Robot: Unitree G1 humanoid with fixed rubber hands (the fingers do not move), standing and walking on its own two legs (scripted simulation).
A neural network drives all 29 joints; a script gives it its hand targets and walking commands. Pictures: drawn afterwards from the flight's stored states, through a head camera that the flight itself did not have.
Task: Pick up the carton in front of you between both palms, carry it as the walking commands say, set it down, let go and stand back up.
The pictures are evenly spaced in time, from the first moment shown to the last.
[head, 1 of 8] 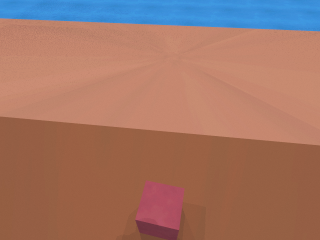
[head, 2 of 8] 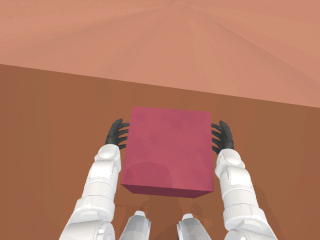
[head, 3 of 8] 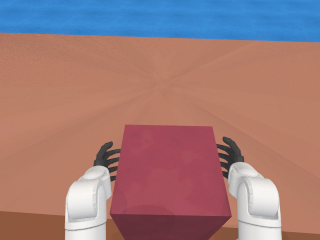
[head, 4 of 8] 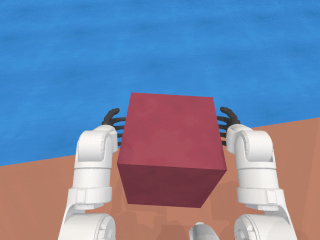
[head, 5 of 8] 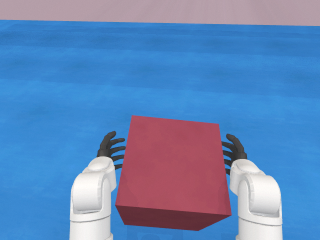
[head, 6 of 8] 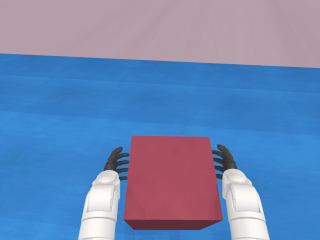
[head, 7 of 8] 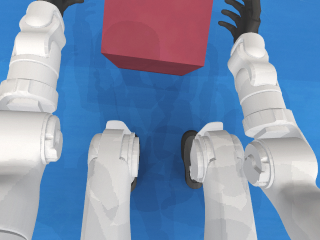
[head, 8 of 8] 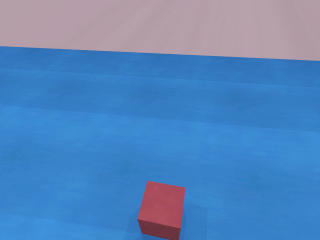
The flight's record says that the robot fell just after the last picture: no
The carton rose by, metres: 0.67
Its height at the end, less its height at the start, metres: -0.33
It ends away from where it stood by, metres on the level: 7.09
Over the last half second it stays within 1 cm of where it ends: yes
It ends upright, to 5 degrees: yes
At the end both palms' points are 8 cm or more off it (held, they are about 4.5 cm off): yes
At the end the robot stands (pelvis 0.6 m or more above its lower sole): yes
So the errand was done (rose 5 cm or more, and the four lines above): yes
